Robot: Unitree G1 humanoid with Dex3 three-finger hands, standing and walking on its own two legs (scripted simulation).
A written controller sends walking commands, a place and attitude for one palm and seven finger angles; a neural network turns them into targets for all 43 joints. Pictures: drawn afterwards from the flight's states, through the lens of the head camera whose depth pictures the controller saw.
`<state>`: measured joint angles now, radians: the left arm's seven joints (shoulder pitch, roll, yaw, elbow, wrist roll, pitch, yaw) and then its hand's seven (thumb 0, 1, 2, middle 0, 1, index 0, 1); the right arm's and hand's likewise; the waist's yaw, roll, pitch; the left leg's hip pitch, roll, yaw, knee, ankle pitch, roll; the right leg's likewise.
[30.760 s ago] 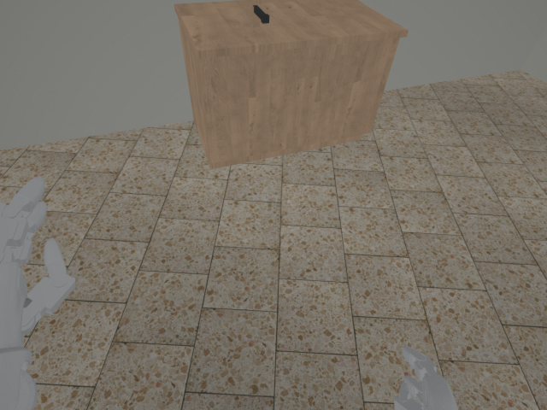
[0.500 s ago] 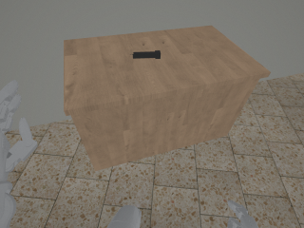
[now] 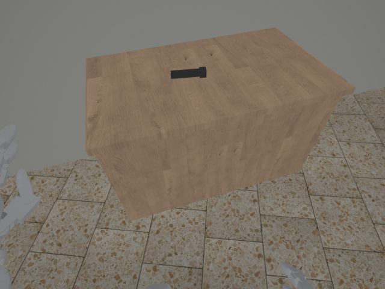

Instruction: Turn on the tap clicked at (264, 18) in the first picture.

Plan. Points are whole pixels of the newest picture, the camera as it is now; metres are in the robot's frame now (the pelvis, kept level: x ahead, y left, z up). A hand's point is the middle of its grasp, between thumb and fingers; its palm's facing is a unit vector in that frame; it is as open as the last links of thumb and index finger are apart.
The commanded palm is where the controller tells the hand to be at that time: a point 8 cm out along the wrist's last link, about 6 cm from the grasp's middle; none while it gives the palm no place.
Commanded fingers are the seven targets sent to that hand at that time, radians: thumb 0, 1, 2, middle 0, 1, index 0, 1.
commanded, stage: look again from close up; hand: left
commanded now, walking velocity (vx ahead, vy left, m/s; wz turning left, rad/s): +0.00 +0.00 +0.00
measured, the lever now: (202, 72) +0.82 +0.04 +0.01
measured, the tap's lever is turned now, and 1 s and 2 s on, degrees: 79 79 79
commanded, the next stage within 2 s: shuffle to correct the standing spot in 0.14 s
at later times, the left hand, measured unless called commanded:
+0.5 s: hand (49, 178) +0.24 +0.26 +0.16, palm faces +0.46 -0.81 -0.37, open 7.5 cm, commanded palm +0.19 +0.28 +0.18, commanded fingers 0.00 0.90 0.90 -0.20 -0.30 -0.20 -0.30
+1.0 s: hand (115, 129) +0.36 +0.18 +0.17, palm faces +0.35 -0.74 -0.57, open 7.4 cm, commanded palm +0.30 +0.21 +0.18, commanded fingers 0.00 0.90 0.90 -0.20 -0.30 -0.20 -0.30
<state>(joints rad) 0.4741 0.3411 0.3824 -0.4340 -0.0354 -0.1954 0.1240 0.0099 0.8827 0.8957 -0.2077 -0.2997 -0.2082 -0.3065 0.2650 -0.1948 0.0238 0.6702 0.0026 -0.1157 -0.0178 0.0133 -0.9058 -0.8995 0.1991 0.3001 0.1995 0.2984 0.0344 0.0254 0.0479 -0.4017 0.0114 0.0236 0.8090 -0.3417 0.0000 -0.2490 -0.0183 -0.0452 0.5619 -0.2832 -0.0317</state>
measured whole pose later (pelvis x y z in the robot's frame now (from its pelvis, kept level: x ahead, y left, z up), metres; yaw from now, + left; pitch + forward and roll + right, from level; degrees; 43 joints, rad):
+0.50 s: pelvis +0.04 +0.00 +0.00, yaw +1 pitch -1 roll -1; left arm 0.44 0.35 0.37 -0.45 -0.05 -0.15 0.15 0.01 0.89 0.90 -0.21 -0.30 -0.21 -0.31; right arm 0.22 -0.18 0.02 0.58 0.02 -0.09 -0.05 0.01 -0.91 -0.90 0.20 0.30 0.20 0.30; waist 0.03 0.02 0.02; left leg -0.29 0.07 0.01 0.62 -0.32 -0.02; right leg -0.20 0.03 -0.07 0.55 -0.34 -0.03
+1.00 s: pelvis +0.14 -0.07 -0.02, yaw +0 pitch +0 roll -1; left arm 0.52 0.48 0.45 -0.55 -0.03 -0.20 0.12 0.01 0.89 0.90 -0.21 -0.30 -0.21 -0.31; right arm 0.27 -0.18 0.00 0.57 0.01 -0.11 -0.03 0.01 -0.90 -0.90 0.20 0.30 0.20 0.30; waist 0.01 0.03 0.10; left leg -0.20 0.17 0.05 0.72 -0.46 -0.05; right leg -0.41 -0.03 -0.12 0.56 -0.13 -0.04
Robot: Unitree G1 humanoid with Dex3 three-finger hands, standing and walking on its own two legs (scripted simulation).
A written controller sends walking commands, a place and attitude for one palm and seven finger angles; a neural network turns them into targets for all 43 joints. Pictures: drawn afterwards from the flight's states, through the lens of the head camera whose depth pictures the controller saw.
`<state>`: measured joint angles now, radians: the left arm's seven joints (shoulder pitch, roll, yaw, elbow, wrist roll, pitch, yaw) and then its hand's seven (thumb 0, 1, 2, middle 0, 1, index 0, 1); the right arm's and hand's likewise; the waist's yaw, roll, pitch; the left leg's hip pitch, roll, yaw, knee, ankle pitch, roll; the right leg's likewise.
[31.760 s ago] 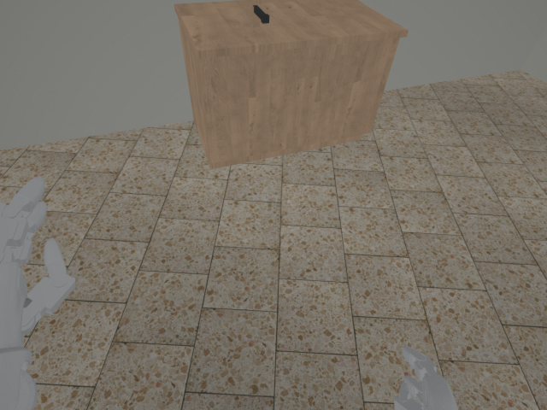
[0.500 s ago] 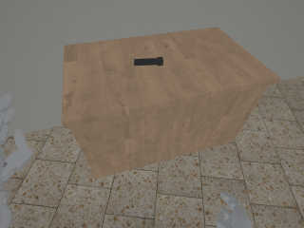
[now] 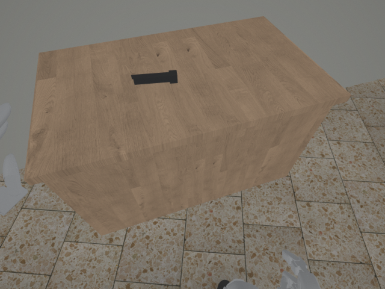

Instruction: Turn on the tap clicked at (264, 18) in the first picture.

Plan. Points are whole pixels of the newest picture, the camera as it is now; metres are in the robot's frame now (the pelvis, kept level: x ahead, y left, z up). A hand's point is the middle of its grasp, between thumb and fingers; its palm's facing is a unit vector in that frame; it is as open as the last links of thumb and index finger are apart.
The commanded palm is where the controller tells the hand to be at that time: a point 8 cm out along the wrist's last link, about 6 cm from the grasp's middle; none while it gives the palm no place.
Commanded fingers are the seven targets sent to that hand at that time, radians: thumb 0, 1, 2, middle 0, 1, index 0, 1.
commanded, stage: shuffle to correct the standing spot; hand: left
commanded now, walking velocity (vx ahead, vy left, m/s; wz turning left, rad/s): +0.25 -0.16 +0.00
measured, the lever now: (173, 76) +0.68 +0.11 +0.02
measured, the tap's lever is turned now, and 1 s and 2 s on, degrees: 79 79 79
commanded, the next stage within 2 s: come to a stop and stand still in 1.48 s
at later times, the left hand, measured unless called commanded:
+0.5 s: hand (122, 133) +0.31 +0.13 +0.19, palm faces +0.46 -0.77 -0.45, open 7.5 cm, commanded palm +0.26 +0.16 +0.20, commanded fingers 0.00 0.90 0.90 -0.20 -0.30 -0.20 -0.30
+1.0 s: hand (186, 102) +0.39 +0.04 +0.19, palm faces +0.48 -0.78 -0.40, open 7.5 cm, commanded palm +0.33 +0.08 +0.20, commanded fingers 0.00 0.90 0.90 -0.20 -0.30 -0.20 -0.30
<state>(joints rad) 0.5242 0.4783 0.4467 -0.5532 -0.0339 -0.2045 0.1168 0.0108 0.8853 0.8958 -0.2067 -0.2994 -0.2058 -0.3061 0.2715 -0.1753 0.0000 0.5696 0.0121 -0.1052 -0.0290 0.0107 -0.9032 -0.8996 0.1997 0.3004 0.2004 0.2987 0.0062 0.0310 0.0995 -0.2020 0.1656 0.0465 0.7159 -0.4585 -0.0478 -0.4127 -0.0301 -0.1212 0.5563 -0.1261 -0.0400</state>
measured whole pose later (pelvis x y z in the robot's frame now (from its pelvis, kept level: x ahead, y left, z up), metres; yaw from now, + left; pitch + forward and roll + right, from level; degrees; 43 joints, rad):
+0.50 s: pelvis +0.10 -0.12 +0.00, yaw +0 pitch -1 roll -1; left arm 0.43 0.41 0.41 -0.53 -0.04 -0.16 0.14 0.01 0.89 0.90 -0.20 -0.30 -0.20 -0.31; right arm 0.25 -0.15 0.03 0.54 0.01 -0.09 -0.02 0.01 -0.90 -0.90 0.20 0.30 0.20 0.30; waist 0.03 0.03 0.05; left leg -0.30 0.19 0.02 0.70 -0.37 -0.06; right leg -0.38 -0.03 -0.09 0.62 -0.24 -0.02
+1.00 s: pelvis +0.19 -0.21 +0.00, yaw +3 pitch -2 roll +0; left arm 0.43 0.37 0.36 -0.48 -0.04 -0.14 0.16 0.01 0.89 0.90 -0.20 -0.30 -0.20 -0.31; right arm 0.21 -0.20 0.02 0.57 0.02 -0.08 -0.05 0.01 -0.91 -0.90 0.20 0.30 0.20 0.30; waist 0.00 0.02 0.03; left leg -0.28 0.09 0.08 0.67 -0.34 -0.02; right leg -0.30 0.02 -0.10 0.64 -0.31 -0.04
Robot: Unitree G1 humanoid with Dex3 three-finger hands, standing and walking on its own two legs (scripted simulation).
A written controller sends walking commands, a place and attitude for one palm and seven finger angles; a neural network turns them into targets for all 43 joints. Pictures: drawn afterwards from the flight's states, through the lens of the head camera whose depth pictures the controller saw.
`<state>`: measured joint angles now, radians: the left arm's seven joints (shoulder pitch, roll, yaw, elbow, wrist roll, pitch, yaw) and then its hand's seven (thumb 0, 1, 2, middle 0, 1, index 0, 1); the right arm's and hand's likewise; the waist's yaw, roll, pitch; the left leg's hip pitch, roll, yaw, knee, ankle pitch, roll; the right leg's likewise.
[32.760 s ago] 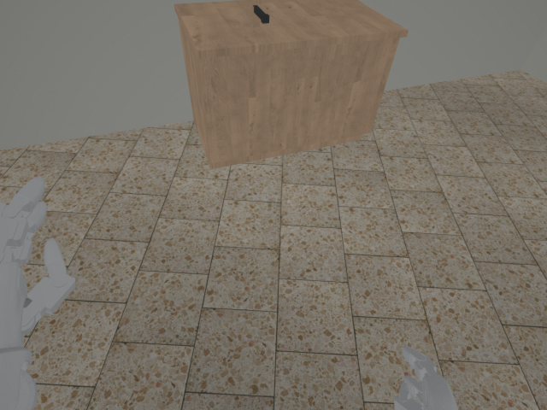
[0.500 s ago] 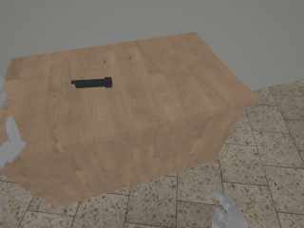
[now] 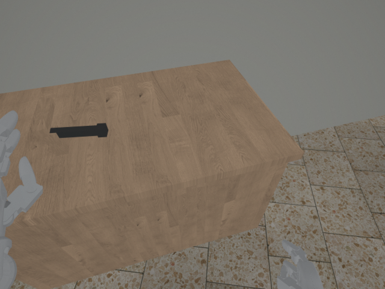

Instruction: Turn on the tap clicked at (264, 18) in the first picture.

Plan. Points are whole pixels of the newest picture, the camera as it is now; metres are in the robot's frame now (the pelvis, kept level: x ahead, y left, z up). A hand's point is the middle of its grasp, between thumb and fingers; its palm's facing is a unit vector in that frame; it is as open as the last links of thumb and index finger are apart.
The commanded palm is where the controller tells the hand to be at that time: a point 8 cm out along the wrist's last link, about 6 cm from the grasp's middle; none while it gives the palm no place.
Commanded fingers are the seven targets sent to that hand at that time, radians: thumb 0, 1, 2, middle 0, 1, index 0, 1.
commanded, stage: shuffle to correct the standing spot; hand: left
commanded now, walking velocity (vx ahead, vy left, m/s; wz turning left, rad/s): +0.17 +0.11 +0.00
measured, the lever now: (101, 130) +0.51 +0.29 +0.02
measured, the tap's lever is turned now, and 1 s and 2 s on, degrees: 79 79 79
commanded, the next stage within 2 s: come to a stop and stand still in 0.48 s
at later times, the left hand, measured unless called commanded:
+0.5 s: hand (79, 153) +0.28 +0.21 +0.19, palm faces +0.33 -0.84 -0.42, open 7.5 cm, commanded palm +0.23 +0.26 +0.19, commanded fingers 0.00 0.90 0.90 -0.20 -0.30 -0.20 -0.30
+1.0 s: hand (26, 167) +0.25 +0.28 +0.19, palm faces +0.40 -0.86 -0.30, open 7.5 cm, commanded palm +0.19 +0.32 +0.19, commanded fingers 0.00 0.90 0.90 -0.20 -0.30 -0.20 -0.30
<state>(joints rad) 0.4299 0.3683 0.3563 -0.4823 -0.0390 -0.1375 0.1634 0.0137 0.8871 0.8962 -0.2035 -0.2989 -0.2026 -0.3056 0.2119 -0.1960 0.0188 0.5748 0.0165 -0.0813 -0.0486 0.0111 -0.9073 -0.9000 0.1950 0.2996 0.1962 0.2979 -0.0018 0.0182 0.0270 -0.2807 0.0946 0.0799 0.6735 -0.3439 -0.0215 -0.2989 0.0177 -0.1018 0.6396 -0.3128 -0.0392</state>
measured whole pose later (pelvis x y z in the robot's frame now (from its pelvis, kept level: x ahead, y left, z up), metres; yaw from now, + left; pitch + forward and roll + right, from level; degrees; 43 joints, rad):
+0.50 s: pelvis +0.06 -0.01 +0.01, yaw -2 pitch -2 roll +2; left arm 0.46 0.37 0.33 -0.49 -0.05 -0.19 0.13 0.01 0.88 0.90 -0.21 -0.30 -0.21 -0.31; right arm 0.18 -0.26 -0.02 0.58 0.02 -0.05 -0.02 0.01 -0.91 -0.90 0.20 0.30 0.20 0.30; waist 0.00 0.00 0.07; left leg -0.27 0.01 0.08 0.51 -0.19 0.01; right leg -0.18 0.04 -0.06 0.57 -0.36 -0.07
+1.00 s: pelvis +0.02 +0.04 +0.02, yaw -2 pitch -1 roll -1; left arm 0.39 0.34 0.32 -0.51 -0.04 -0.12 0.17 0.02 0.89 0.90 -0.20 -0.30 -0.20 -0.31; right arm 0.20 -0.13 0.09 0.59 -0.01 -0.08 -0.05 0.01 -0.90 -0.90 0.20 0.30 0.20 0.30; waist 0.03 -0.03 0.03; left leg -0.30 -0.03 0.09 0.40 -0.12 0.06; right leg -0.17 0.04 0.02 0.47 -0.31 -0.01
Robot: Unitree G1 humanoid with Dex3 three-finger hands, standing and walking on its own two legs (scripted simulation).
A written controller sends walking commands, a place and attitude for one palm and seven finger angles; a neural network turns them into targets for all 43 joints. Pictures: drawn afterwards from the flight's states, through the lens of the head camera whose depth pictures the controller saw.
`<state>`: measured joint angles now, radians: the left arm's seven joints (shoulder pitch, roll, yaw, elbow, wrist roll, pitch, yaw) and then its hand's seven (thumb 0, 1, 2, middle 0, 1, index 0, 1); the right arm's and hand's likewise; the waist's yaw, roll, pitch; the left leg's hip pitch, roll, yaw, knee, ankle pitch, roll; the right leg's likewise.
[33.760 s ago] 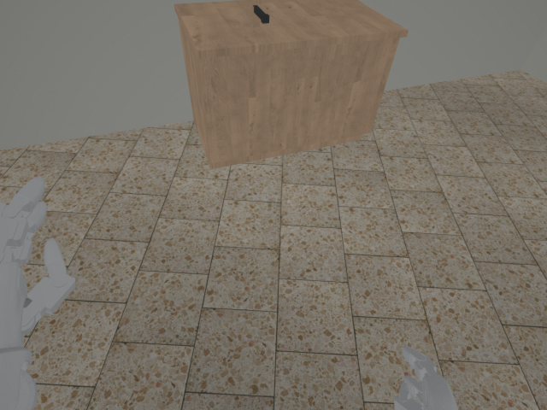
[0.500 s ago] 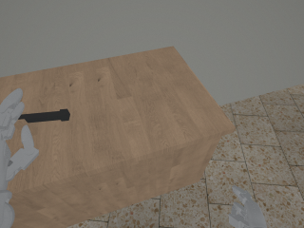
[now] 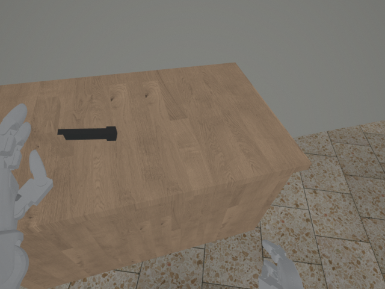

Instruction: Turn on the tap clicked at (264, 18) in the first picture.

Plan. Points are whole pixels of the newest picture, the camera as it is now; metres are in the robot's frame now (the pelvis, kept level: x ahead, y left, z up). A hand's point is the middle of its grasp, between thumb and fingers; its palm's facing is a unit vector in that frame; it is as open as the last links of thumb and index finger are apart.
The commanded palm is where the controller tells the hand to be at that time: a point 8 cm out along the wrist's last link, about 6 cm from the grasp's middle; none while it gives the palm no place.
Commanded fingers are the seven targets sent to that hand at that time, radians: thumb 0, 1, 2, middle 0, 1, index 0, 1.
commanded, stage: come to a stop and stand still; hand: left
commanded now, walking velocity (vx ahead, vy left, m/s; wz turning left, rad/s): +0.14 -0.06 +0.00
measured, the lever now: (111, 133) +0.48 +0.27 +0.00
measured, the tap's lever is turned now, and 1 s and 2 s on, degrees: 79 79 79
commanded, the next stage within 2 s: look again from close up in 1.06 s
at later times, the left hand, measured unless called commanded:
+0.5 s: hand (70, 189) +0.22 +0.21 +0.16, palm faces +0.40 -0.87 -0.28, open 7.5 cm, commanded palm +0.16 +0.25 +0.17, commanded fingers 0.00 0.90 0.90 -0.20 -0.30 -0.20 -0.30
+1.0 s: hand (70, 171) +0.25 +0.23 +0.16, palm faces +0.37 -0.86 -0.36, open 7.5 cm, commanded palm +0.20 +0.26 +0.17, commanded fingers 0.00 0.90 0.90 -0.20 -0.30 -0.20 -0.30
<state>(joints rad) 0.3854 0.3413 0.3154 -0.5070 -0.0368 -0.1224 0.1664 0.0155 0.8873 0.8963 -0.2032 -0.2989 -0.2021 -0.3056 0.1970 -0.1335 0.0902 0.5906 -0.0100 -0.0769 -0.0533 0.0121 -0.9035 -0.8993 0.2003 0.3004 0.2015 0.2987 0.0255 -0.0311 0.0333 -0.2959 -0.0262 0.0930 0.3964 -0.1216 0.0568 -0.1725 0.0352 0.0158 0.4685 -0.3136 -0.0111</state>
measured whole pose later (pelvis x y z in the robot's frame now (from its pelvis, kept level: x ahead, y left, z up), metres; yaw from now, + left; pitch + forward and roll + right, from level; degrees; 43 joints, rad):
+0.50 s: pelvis +0.00 -0.03 -0.01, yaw +0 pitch -4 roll -3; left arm 0.40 0.34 0.29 -0.45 -0.05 -0.14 0.15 0.01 0.89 0.90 -0.21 -0.30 -0.20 -0.31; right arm 0.22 -0.24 0.01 0.63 0.01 -0.06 -0.06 0.01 -0.91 -0.90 0.20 0.30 0.20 0.30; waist 0.01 0.02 0.01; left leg -0.32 0.01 -0.01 0.58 -0.18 0.03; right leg -0.12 0.11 -0.02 0.49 -0.30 -0.06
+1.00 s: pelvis +0.04 -0.02 +0.00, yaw -1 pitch +0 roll -1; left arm 0.48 0.38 0.33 -0.53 -0.07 -0.13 0.15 0.01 0.89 0.90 -0.21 -0.30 -0.21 -0.31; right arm 0.15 -0.19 0.06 0.59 0.01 -0.07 -0.06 0.01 -0.90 -0.90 0.20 0.30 0.20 0.30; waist 0.03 -0.01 0.02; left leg -0.29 -0.02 0.03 0.45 -0.16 0.05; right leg -0.10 0.07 0.01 0.37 -0.27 -0.04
